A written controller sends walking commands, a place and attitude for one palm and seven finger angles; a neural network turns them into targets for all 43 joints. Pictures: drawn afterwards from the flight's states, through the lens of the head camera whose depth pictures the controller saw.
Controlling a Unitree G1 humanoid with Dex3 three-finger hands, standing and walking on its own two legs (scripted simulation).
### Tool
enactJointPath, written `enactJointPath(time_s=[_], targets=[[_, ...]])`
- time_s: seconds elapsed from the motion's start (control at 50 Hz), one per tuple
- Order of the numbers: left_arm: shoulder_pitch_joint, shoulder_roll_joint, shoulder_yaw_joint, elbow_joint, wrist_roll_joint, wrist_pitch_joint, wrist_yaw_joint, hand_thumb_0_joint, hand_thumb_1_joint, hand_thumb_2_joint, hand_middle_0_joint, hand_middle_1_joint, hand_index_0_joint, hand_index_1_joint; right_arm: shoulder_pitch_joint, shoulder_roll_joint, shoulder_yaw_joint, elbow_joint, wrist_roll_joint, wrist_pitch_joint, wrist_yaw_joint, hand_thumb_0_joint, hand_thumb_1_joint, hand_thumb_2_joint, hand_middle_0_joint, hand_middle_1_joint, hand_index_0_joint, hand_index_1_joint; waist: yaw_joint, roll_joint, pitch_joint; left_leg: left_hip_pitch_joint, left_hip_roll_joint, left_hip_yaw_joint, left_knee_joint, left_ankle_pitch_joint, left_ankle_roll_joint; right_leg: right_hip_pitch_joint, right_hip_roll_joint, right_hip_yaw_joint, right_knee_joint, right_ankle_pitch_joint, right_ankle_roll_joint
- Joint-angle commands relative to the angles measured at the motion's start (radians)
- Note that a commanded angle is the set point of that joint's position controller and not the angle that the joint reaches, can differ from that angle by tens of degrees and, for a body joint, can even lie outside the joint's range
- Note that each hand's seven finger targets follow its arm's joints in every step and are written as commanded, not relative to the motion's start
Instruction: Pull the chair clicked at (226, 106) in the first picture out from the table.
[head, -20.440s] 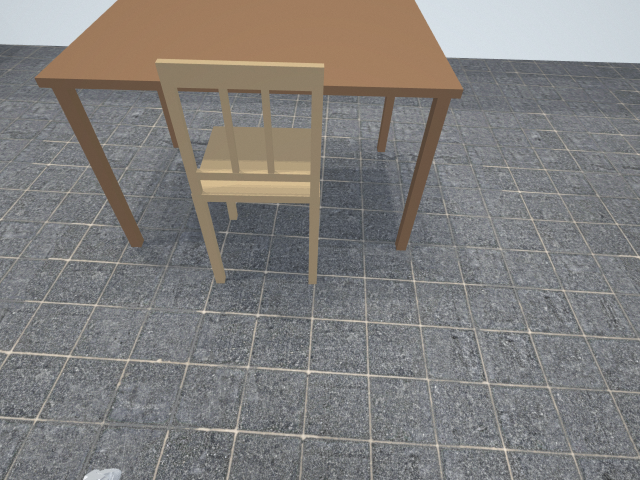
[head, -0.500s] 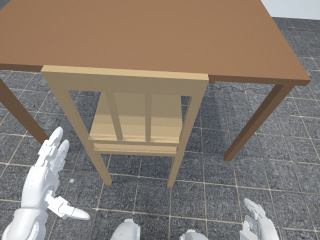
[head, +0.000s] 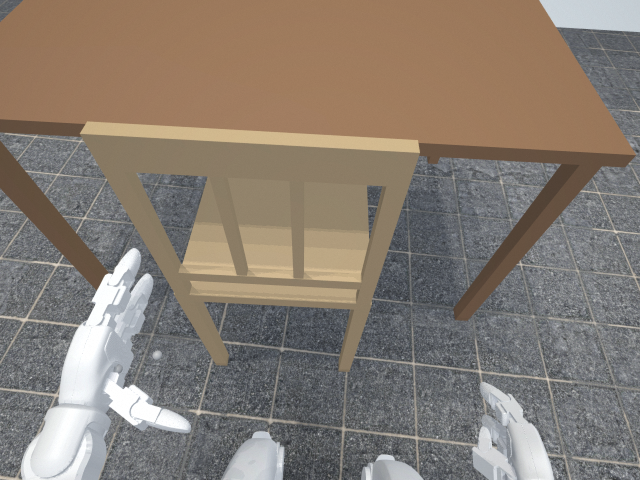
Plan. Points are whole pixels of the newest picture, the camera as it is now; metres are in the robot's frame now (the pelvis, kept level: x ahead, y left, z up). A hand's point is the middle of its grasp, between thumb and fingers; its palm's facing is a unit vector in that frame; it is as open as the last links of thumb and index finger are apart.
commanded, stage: aim the fingers beside a spindle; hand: left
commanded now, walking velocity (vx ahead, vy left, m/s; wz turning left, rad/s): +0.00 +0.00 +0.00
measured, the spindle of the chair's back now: (231, 230) +0.47 +0.16 -0.02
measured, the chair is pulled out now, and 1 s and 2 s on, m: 0.00 0.00 0.00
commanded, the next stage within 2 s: push the fingers through the gap in 1.78 s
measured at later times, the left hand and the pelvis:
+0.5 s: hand (191, 335) +0.28 +0.17 +0.02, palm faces -0.03 -1.00 -0.03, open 17.0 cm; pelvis +0.00 +0.00 -0.01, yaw -1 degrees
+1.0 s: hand (220, 321) +0.31 +0.15 +0.00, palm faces -0.03 -1.00 -0.02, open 17.0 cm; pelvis +0.00 +0.00 -0.03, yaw -1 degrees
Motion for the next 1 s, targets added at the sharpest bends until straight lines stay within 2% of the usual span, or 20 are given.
enactJointPath(time_s=[0.0, 0.02, 0.1, 0.14, 0.16, 0.22, 0.34, 0.4, 0.44, 0.48, 0.54, 0.58, 0.62, 0.64, 0.66, 0.74, 0.82, 0.88, 0.94, 0.98], targets=[[-0.098, 0.134, 0.062, -0.212, -0.014, -0.077, 0.016, 0.000, -0.500, 0.300, -0.060, -0.080, -0.060, -0.080, -0.020, -0.137, -0.066, -0.138, 0.001, -0.053, -0.004, 0.000, -0.900, -0.900, 0.200, 0.300, 0.200, 0.300, -0.015, 0.028, -0.243, 0.229, -0.026, -0.003, -0.140, 0.244, 0.028, 0.068, 0.012, 0.052, -0.163, 0.257, 0.006], [-0.076, 0.136, 0.071, -0.201, -0.013, -0.075, 0.020, 0.000, -0.500, 0.300, -0.060, -0.080, -0.060, -0.080, -0.021, -0.136, -0.067, -0.140, 0.001, -0.050, -0.003, 0.000, -0.900, -0.900, 0.200, 0.300, 0.200, 0.300, -0.003, 0.040, -0.243, 0.227, -0.027, -0.002, -0.144, 0.246, 0.026, 0.070, 0.013, 0.052, -0.160, 0.257, 0.004], [-0.101, 0.137, 0.078, -0.184, -0.007, -0.075, 0.035, 0.000, -0.500, 0.300, -0.060, -0.080, -0.060, -0.080, -0.025, -0.136, -0.067, -0.140, 0.000, -0.037, 0.001, 0.000, -0.900, -0.900, 0.200, 0.300, 0.200, 0.300, -0.006, 0.029, -0.235, 0.200, -0.027, 0.000, -0.136, 0.240, 0.026, 0.066, 0.012, 0.053, -0.149, 0.256, 0.004], [-0.089, 0.117, 0.050, -0.203, -0.002, -0.082, 0.039, 0.000, -0.500, 0.300, -0.060, -0.080, -0.060, -0.080, -0.026, -0.135, -0.068, -0.146, -0.001, -0.036, 0.005, 0.000, -0.900, -0.900, 0.200, 0.300, 0.200, 0.300, -0.005, 0.039, -0.254, 0.215, -0.024, -0.001, -0.133, 0.259, 0.027, 0.061, 0.013, 0.049, -0.142, 0.267, 0.002], [-0.104, 0.096, 0.023, -0.203, 0.000, -0.083, 0.041, 0.000, -0.500, 0.300, -0.060, -0.080, -0.060, -0.080, -0.023, -0.135, -0.065, -0.148, -0.002, -0.036, 0.007, 0.000, -0.900, -0.900, 0.200, 0.300, 0.200, 0.300, -0.015, 0.047, -0.257, 0.218, -0.025, 0.000, -0.129, 0.254, 0.028, 0.047, 0.012, 0.048, -0.138, 0.265, 0.004], [-0.127, 0.094, 0.011, -0.191, 0.008, -0.091, 0.053, 0.000, -0.500, 0.300, -0.060, -0.080, -0.060, -0.080, -0.020, -0.140, -0.067, -0.144, -0.003, -0.034, 0.008, 0.000, -0.900, -0.900, 0.200, 0.300, 0.200, 0.300, -0.020, 0.041, -0.238, 0.204, -0.022, -0.006, -0.126, 0.220, 0.025, 0.016, 0.013, 0.046, -0.135, 0.223, 0.003], [-0.212, 0.119, 0.028, -0.147, 0.025, -0.093, 0.078, 0.000, -0.500, 0.300, -0.060, -0.080, -0.060, -0.080, -0.019, -0.146, -0.065, -0.136, -0.008, -0.017, 0.008, 0.000, -0.900, -0.900, 0.200, 0.300, 0.200, 0.300, -0.022, 0.002, -0.254, 0.158, -0.023, -0.007, -0.102, 0.194, 0.029, 0.004, 0.013, 0.055, -0.117, 0.198, 0.002], [-0.230, 0.085, -0.008, -0.173, 0.032, -0.098, 0.086, 0.000, -0.500, 0.300, -0.060, -0.080, -0.060, -0.080, -0.020, -0.140, -0.064, -0.143, -0.008, -0.013, 0.013, 0.000, -0.900, -0.900, 0.200, 0.300, 0.200, 0.300, -0.016, 0.053, -0.298, 0.201, -0.022, -0.009, -0.107, 0.224, 0.024, -0.001, 0.010, 0.047, -0.103, 0.219, -0.001], [-0.234, 0.094, -0.005, -0.152, 0.038, -0.093, 0.097, 0.000, -0.500, 0.300, -0.060, -0.080, -0.060, -0.080, -0.016, -0.143, -0.064, -0.137, -0.010, -0.007, 0.014, 0.000, -0.900, -0.900, 0.200, 0.300, 0.200, 0.300, -0.020, 0.032, -0.295, 0.189, -0.018, -0.012, -0.101, 0.231, 0.026, -0.006, 0.013, 0.048, -0.099, 0.226, -0.001], [-0.262, 0.056, -0.046, -0.143, 0.046, -0.088, 0.104, 0.000, -0.500, 0.300, -0.060, -0.080, -0.060, -0.080, -0.020, -0.141, -0.063, -0.140, -0.010, 0.001, 0.018, 0.000, -0.900, -0.900, 0.200, 0.300, 0.200, 0.300, -0.030, 0.025, -0.292, 0.183, -0.020, -0.011, -0.097, 0.215, 0.026, -0.019, 0.012, 0.047, -0.095, 0.217, 0.002], [-0.247, 0.079, -0.023, -0.112, 0.058, -0.080, 0.122, 0.000, -0.500, 0.300, -0.060, -0.080, -0.060, -0.080, -0.014, -0.145, -0.065, -0.138, -0.013, 0.014, 0.021, 0.000, -0.900, -0.900, 0.200, 0.300, 0.200, 0.300, -0.021, 0.012, -0.294, 0.170, -0.018, -0.011, -0.092, 0.224, 0.025, -0.020, 0.014, 0.046, -0.086, 0.225, 0.000], [-0.268, 0.057, -0.038, -0.096, 0.060, -0.078, 0.130, 0.000, -0.500, 0.300, -0.060, -0.080, -0.060, -0.080, -0.017, -0.142, -0.064, -0.142, -0.013, 0.025, 0.025, 0.000, -0.900, -0.900, 0.200, 0.300, 0.200, 0.300, -0.026, -0.001, -0.292, 0.155, -0.021, -0.007, -0.087, 0.207, 0.025, -0.021, 0.013, 0.049, -0.087, 0.218, 0.002], [-0.311, 0.053, -0.045, -0.105, 0.066, -0.085, 0.139, 0.000, -0.500, 0.300, -0.060, -0.080, -0.060, -0.080, -0.017, -0.141, -0.065, -0.140, -0.014, 0.031, 0.026, 0.000, -0.900, -0.900, 0.200, 0.300, 0.200, 0.300, -0.027, 0.025, -0.299, 0.167, -0.020, -0.008, -0.082, 0.211, 0.023, -0.038, 0.012, 0.047, -0.079, 0.218, 0.000], [-0.318, 0.069, -0.037, -0.102, 0.069, -0.088, 0.144, 0.000, -0.500, 0.300, -0.060, -0.080, -0.060, -0.080, -0.016, -0.143, -0.065, -0.139, -0.015, 0.034, 0.026, 0.000, -0.900, -0.900, 0.200, 0.300, 0.200, 0.300, -0.029, 0.013, -0.300, 0.157, -0.019, -0.009, -0.077, 0.211, 0.026, -0.037, 0.013, 0.051, -0.078, 0.217, 0.000], [-0.309, 0.075, -0.023, -0.105, 0.071, -0.093, 0.148, 0.000, -0.500, 0.300, -0.060, -0.080, -0.060, -0.080, -0.013, -0.141, -0.066, -0.139, -0.017, 0.038, 0.028, 0.000, -0.900, -0.900, 0.200, 0.300, 0.200, 0.300, -0.018, 0.022, -0.321, 0.164, -0.020, -0.008, -0.078, 0.228, 0.024, -0.023, 0.012, 0.050, -0.072, 0.234, -0.003], [-0.341, 0.059, -0.049, -0.103, 0.079, -0.104, 0.159, 0.000, -0.500, 0.300, -0.060, -0.080, -0.060, -0.080, -0.012, -0.140, -0.066, -0.133, -0.018, 0.048, 0.032, 0.000, -0.900, -0.900, 0.200, 0.300, 0.200, 0.300, -0.030, 0.024, -0.329, 0.168, -0.016, -0.009, -0.063, 0.256, 0.025, -0.037, 0.014, 0.051, -0.058, 0.261, -0.003], [-0.309, 0.041, -0.062, -0.090, 0.082, -0.107, 0.166, 0.000, -0.500, 0.300, -0.060, -0.080, -0.060, -0.080, -0.014, -0.138, -0.069, -0.138, -0.017, 0.059, 0.038, 0.000, -0.900, -0.900, 0.200, 0.300, 0.200, 0.300, -0.024, 0.023, -0.338, 0.162, -0.018, -0.005, -0.058, 0.254, 0.022, -0.036, 0.012, 0.051, -0.052, 0.268, -0.003], [-0.389, 0.029, -0.077, -0.045, 0.090, -0.107, 0.170, 0.000, -0.500, 0.300, -0.060, -0.080, -0.060, -0.080, -0.015, -0.141, -0.068, -0.127, -0.019, 0.070, 0.037, 0.000, -0.900, -0.900, 0.200, 0.300, 0.200, 0.300, -0.045, -0.003, -0.304, 0.120, -0.020, -0.005, -0.041, 0.206, 0.025, -0.068, 0.013, 0.056, -0.051, 0.232, 0.001], [-0.416, 0.055, -0.052, -0.053, 0.090, -0.122, 0.176, 0.000, -0.500, 0.300, -0.060, -0.080, -0.060, -0.080, -0.014, -0.142, -0.069, -0.125, -0.022, 0.074, 0.035, 0.000, -0.900, -0.900, 0.200, 0.300, 0.200, 0.300, -0.034, 0.012, -0.345, 0.122, -0.021, -0.005, -0.029, 0.224, 0.027, -0.060, 0.012, 0.061, -0.038, 0.247, -0.003], [-0.422, 0.034, -0.070, -0.053, 0.094, -0.126, 0.179, 0.000, -0.500, 0.300, -0.060, -0.080, -0.060, -0.080, -0.016, -0.137, -0.069, -0.129, -0.022, 0.078, 0.037, 0.000, -0.900, -0.900, 0.200, 0.300, 0.200, 0.300, -0.031, 0.028, -0.363, 0.133, -0.022, -0.002, -0.029, 0.238, 0.024, -0.055, 0.010, 0.061, -0.032, 0.259, -0.004]])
